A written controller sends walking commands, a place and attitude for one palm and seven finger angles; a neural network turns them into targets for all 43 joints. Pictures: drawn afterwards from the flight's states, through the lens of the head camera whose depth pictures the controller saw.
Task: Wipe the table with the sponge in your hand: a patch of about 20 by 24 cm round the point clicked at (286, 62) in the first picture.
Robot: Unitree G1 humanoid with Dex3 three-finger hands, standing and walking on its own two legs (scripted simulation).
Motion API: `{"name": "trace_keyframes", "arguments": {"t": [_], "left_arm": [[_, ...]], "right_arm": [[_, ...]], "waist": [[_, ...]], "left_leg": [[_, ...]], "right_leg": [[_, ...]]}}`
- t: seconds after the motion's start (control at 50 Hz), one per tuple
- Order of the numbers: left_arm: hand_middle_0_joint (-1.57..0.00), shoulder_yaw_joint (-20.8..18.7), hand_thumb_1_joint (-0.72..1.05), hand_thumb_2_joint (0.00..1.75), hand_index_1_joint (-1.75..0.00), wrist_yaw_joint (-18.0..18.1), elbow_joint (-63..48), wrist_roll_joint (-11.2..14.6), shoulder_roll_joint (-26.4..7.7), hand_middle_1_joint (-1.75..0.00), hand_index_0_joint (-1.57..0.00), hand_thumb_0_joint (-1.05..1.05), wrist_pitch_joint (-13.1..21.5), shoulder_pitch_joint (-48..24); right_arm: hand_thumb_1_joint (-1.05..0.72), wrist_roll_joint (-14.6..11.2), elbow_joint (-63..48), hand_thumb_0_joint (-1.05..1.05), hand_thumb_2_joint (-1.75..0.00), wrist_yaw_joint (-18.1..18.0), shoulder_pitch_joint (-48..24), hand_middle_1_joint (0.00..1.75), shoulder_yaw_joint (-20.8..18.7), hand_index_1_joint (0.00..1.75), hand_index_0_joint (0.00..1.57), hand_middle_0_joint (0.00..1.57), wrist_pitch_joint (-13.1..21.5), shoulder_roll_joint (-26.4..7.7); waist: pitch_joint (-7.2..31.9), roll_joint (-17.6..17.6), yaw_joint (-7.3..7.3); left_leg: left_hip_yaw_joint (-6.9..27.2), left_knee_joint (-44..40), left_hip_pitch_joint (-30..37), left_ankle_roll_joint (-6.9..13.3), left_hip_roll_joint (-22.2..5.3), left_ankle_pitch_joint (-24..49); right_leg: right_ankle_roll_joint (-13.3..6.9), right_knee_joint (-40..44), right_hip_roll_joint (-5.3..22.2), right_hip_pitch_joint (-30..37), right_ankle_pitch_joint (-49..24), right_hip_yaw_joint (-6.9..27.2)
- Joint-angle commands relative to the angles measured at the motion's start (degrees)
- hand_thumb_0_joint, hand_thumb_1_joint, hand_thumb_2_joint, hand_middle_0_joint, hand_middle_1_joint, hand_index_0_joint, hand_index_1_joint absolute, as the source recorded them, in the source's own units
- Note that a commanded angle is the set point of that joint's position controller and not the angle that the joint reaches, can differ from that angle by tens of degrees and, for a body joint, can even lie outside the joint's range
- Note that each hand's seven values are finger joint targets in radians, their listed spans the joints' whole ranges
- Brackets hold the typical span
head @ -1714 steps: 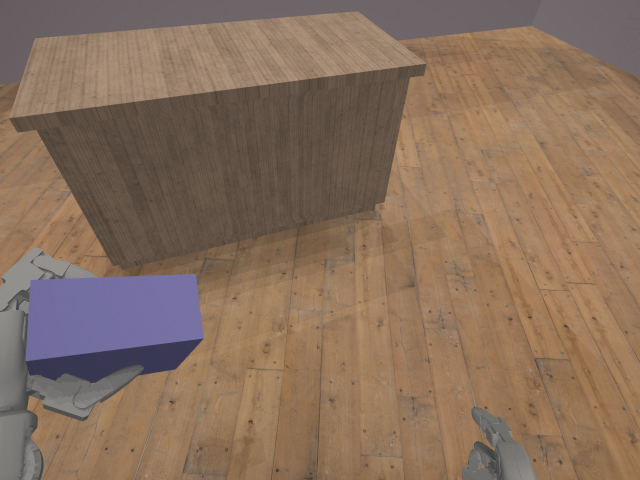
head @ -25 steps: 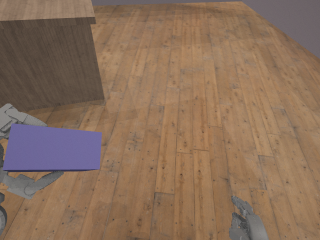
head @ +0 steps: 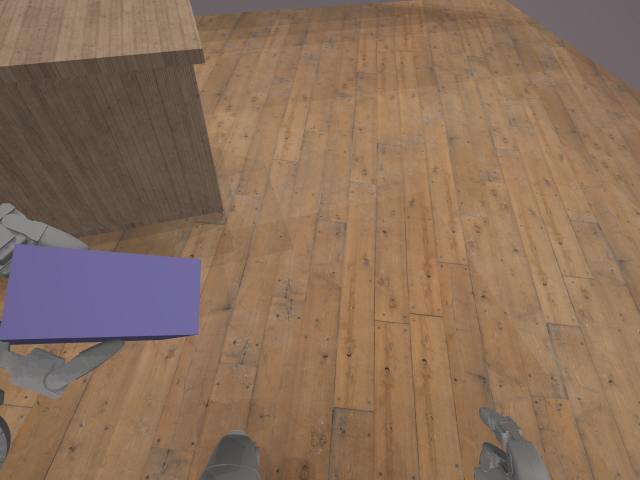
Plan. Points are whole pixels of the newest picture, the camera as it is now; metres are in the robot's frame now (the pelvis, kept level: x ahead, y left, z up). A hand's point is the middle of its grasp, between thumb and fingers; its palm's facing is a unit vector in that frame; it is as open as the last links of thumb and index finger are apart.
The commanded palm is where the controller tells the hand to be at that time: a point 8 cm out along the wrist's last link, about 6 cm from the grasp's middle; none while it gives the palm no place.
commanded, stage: shuffle to correct the standing spot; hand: left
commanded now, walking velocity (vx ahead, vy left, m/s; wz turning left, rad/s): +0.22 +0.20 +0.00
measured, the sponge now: (132, 302) +0.24 +0.21 +0.15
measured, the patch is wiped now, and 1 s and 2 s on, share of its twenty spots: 0.00 0.00 0.00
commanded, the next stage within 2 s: none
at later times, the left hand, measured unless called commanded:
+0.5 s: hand out of the picture +0.32 +0.37 +0.17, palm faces +0.43 -0.76 -0.48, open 10.7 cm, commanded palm +0.26 +0.39 +0.19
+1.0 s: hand (3, 136) +0.43 +0.43 +0.17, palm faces +0.38 -0.79 -0.48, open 10.7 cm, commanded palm +0.37 +0.47 +0.19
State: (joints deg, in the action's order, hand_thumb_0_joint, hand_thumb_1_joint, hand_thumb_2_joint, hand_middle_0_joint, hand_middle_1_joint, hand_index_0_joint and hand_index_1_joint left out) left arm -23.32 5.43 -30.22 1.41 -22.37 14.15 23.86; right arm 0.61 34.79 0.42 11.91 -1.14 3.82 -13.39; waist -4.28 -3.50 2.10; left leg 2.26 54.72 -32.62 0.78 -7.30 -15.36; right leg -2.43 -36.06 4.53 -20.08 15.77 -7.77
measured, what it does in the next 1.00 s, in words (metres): walks ahead: left foot, then left foot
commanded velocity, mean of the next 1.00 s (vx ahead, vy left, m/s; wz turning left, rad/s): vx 0.22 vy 0.20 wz -0.04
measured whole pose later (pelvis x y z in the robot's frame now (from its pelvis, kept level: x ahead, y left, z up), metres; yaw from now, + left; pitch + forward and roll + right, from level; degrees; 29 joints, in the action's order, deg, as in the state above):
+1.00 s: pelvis +0.20 +0.19 -0.01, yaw -2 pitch -1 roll +2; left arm -22.9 7.6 -28.7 -0.2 -22.2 13.4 25.3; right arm 0.0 34.4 -1.9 12.0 -3.6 6.0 -14.5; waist -6.0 -2.2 1.1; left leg -7.3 35.0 -21.4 0.8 -3.0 -10.9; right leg 1.7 -48.2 8.7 -15.5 28.1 -3.0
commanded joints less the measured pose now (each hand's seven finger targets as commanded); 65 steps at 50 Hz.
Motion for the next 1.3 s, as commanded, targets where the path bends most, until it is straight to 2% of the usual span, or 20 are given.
{"name": "trace_keyframes", "arguments": {"t": [0.0, 0.08, 0.14, 0.18, 0.22, 0.28, 0.36, 0.4, 0.46, 0.58, 0.62, 0.64, 0.76, 0.88, 0.94, 0.98, 1.14, 1.18, 1.2, 1.28], "left_arm": [[-1.2, -7.57, 0.1, 1.3, -1.6, 1.8, -12.61, 0.66, -12.77, -1.6, -1.2, 0.0, 2.62, -4.01], [-1.2, -7.91, 0.1, 1.3, -1.6, 1.72, -12.17, 0.59, -11.62, -1.6, -1.2, 0.0, 4.17, -8.42], [-1.2, -8.02, 0.1, 1.3, -1.6, 0.85, -10.18, 0.41, -11.92, -1.6, -1.2, 0.0, 4.66, -4.76], [-1.2, -7.38, 0.1, 1.3, -1.6, 1.21, -11.23, 0.06, -11.11, -1.6, -1.2, 0.0, 4.53, -3.26], [-1.2, -8.42, 0.1, 1.3, -1.6, 1.82, -10.28, 1.1, -12.81, -1.6, -1.2, 0.0, 3.4, -4.0], [-1.2, -8.54, 0.1, 1.3, -1.6, 2.39, -12.5, -0.09, -12.47, -1.6, -1.2, 0.0, 4.79, -4.73], [-1.2, -7.71, 0.1, 1.3, -1.6, 2.17, -10.33, -0.09, -10.71, -1.6, -1.2, 0.0, 4.2, -7.65], [-1.2, -6.28, 0.1, 1.3, -1.6, 1.64, -11.72, 0.36, -9.62, -1.6, -1.2, 0.0, 4.4, -9.69], [-1.2, -5.98, 0.1, 1.3, -1.6, 1.58, -10.16, -0.14, -9.95, -1.6, -1.2, 0.0, 3.73, -9.75], [-1.2, -6.33, 0.1, 1.3, -1.6, 3.15, -12.98, -0.32, -10.39, -1.6, -1.2, 0.0, 1.51, -2.32], [-1.2, -10.5, 0.1, 1.3, -1.6, 3.86, -9.31, -0.05, -14.62, -1.6, -1.2, 0.0, 1.19, -0.84], [-1.2, -11.41, 0.1, 1.3, -1.6, 3.97, -8.71, 0.83, -14.21, -1.6, -1.2, 0.0, 1.54, -2.47], [-1.2, -8.24, 0.1, 1.3, -1.6, 2.81, -3.92, -0.19, -9.99, -1.6, -1.2, 0.0, 4.24, 1.42], [-1.2, -5.35, 0.1, 1.3, -1.6, 3.61, -11.75, -0.98, -10.26, -1.6, -1.2, 0.0, 3.25, -5.65], [-1.2, -6.66, 0.1, 1.3, -1.6, 3.38, -14.74, -0.18, -10.83, -1.6, -1.2, 0.0, 3.99, -6.34], [-1.2, -7.53, 0.1, 1.3, -1.6, 3.2, -12.27, -0.68, -12.87, -1.6, -1.2, 0.0, 4.37, -4.26], [-1.2, -8.05, 0.1, 1.3, -1.6, 4.05, -10.81, 0.53, -10.62, -1.6, -1.2, 0.0, 1.81, 0.84], [-1.2, -9.99, 0.1, 1.3, -1.6, 4.28, -5.89, 0.21, -13.41, -1.6, -1.2, 0.0, 1.0, -0.07], [-1.2, -9.7, 0.1, 1.3, -1.6, 4.19, -1.84, 0.94, -11.89, -1.6, -1.2, 0.0, 0.79, -0.9], [-1.2, -4.6, 0.1, 1.3, -1.6, 2.93, -3.88, -0.33, -8.73, -1.6, -1.2, 0.0, 3.12, -4.6]], "right_arm": [[-0.9, 0.09, -9.2, 0.0, -0.9, -2.92, -2.94, 0.3, -1.04, 0.3, 0.2, 0.2, 6.34, -2.87], [-0.9, -1.7, -11.26, 0.0, -0.9, -2.98, -2.07, 0.3, -2.66, 0.3, 0.2, 0.2, 7.39, -6.83], [-0.9, -1.43, -9.73, 0.0, -0.9, -2.51, -2.45, 0.3, -1.96, 0.3, 0.2, 0.2, 8.08, -4.7], [-0.9, -1.57, -10.03, 0.0, -0.9, -1.47, -3.74, 0.3, -1.15, 0.3, 0.2, 0.2, 8.0, -4.2], [-0.9, -1.19, -10.09, 0.0, -0.9, -0.38, -4.69, 0.3, -1.73, 0.3, 0.2, 0.2, 7.28, -5.19], [-0.9, -0.97, -8.03, 0.0, -0.9, 0.38, -4.1, 0.3, -1.38, 0.3, 0.2, 0.2, 6.05, -4.88], [-0.9, -0.61, -7.42, 0.0, -0.9, -0.77, -3.07, 0.3, -1.18, 0.3, 0.2, 0.2, 5.33, -3.27], [-0.9, -1.17, -9.33, 0.0, -0.9, -1.59, -2.11, 0.3, -2.83, 0.3, 0.2, 0.2, 6.18, -6.15], [-0.9, -1.0, -8.57, 0.0, -0.9, -2.21, -2.97, 0.3, -2.43, 0.3, 0.2, 0.2, 6.77, -4.12], [-0.9, -1.25, -8.88, 0.0, -0.9, -2.11, -5.54, 0.3, -0.45, 0.3, 0.2, 0.2, 6.75, -4.31], [-0.9, -0.64, -9.78, 0.0, -0.9, -1.86, -6.24, 0.3, -0.35, 0.3, 0.2, 0.2, 4.95, -3.28], [-0.9, 0.03, -8.74, 0.0, -0.9, -1.39, -6.0, 0.3, -0.99, 0.3, 0.2, 0.2, 4.74, -5.36], [-0.9, -0.56, -7.13, 0.0, -0.9, -1.01, -4.23, 0.3, -1.16, 0.3, 0.2, 0.2, 2.98, -3.94], [-0.9, -0.33, -8.77, 0.0, -0.9, -2.08, -5.06, 0.3, -2.3, 0.3, 0.2, 0.2, 5.52, -3.41], [-0.9, -0.98, -9.53, 0.0, -0.9, -2.43, -3.34, 0.3, -3.71, 0.3, 0.2, 0.2, 5.89, -6.41], [-0.9, -0.74, -8.85, 0.0, -0.9, -2.5, -2.95, 0.3, -4.03, 0.3, 0.2, 0.2, 6.11, -5.58], [-0.9, -1.2, -7.55, 0.0, -0.9, -2.95, -4.85, 0.3, -0.79, 0.3, 0.2, 0.2, 6.06, -4.36], [-0.9, -0.38, -8.09, 0.0, -0.9, -2.47, -4.68, 0.3, -0.78, 0.3, 0.2, 0.2, 4.76, -3.42], [-0.9, 0.08, -7.47, 0.0, -0.9, -1.69, -6.13, 0.3, -1.17, 0.3, 0.2, 0.2, 4.48, -5.5], [-0.9, -0.61, -5.31, 0.0, -0.9, -1.18, -4.87, 0.3, -0.44, 0.3, 0.2, 0.2, 3.45, -4.21]], "waist": [[9.52, 0.24, -1.43], [8.76, 14.33, -1.78], [9.94, 23.28, -1.24], [10.51, 11.93, 0.12], [6.06, -12.02, 0.55], [3.86, -5.03, -1.1], [10.3, 4.74, -2.98], [12.18, 27.12, -3.65], [12.23, 15.55, -2.68], [11.88, 12.82, -0.4], [10.13, -11.73, -0.25], [7.68, -5.71, -0.48], [6.45, -2.71, -1.3], [9.8, -4.8, -1.03], [16.37, 14.74, -3.57], [17.48, 20.23, -2.61], [10.81, 12.56, -0.64], [8.51, -13.12, -0.46], [5.95, -10.65, -0.19], [4.04, -3.32, -1.37]], "left_leg": [[-12.69, -21.88, 21.68, 0.22, 7.58, -1.78], [13.59, -33.89, 21.75, 8.32, -6.67, 5.94], [6.2, -27.59, 17.34, 9.17, -4.79, 4.8], [-3.49, -14.03, 3.23, 3.74, 2.1, -1.92], [-1.81, 12.68, -13.99, -1.04, 5.73, -10.05], [6.03, 8.42, -10.83, -0.89, -1.77, -10.59], [-9.87, -23.38, 24.77, -1.06, 7.48, 5.66], [17.12, -34.66, 33.46, 8.38, -9.18, 1.82], [17.25, -34.17, 28.36, 14.49, -10.13, 5.07], [-1.42, -24.8, 8.21, 5.56, -1.93, -5.19], [-7.1, 7.5, -13.14, -0.13, 8.06, -13.12], [0.38, 17.51, -15.65, -1.88, 5.01, -9.03], [-1.27, 4.21, -9.79, -2.11, 0.37, -1.4], [-14.92, -22.41, 18.17, -0.86, 7.44, 6.35], [2.88, -28.12, 35.53, 6.29, -2.61, 16.51], [17.56, -33.75, 35.1, 14.46, -12.23, 14.49], [-4.29, -25.7, 4.51, 4.6, -2.03, -10.69], [-8.5, 5.98, -12.35, -0.57, 7.75, -15.85], [-1.09, 15.46, -15.21, -1.91, 5.28, -12.66], [1.44, 14.96, -12.38, -2.7, 0.07, -4.02]], "right_leg": [[-4.16, 10.74, 8.03, -1.52, 16.33, 8.41], [2.22, -20.01, -4.36, -8.4, 13.36, 0.57], [1.07, -13.5, -1.93, -4.23, 14.52, 2.89], [-1.21, 7.36, 0.47, 14.35, 5.73, 9.7], [-11.21, 19.51, 19.78, 19.87, 0.91, 41.54], [-11.32, 11.81, 19.19, 14.49, -15.87, 28.85], [-2.67, -1.94, 4.06, 0.53, -4.08, 7.7], [2.24, -28.9, -4.43, -14.39, 16.83, 2.69], [1.63, -37.2, -0.49, -18.36, 16.58, 7.46], [1.06, 5.88, -1.91, 13.97, 3.51, 1.01], [-9.33, 21.47, 20.66, 23.93, 8.91, 40.44], [-11.38, 23.17, 24.13, 19.51, 8.75, 43.21], [-6.49, 12.51, 13.91, 16.62, -24.44, 14.04], [-3.26, 6.88, 10.85, 10.58, -22.04, 8.42], [2.81, -21.57, 1.09, -3.81, -8.13, 1.05], [2.23, -38.3, -1.16, -15.05, 20.7, 5.29], [1.72, 4.81, -0.91, 14.7, 4.02, -0.28], [-8.63, 21.87, 20.96, 20.31, 9.87, 39.62], [-11.07, 23.56, 24.59, 16.81, 9.78, 45.05], [-7.56, 15.53, 17.54, 14.55, -18.05, 18.99]]}}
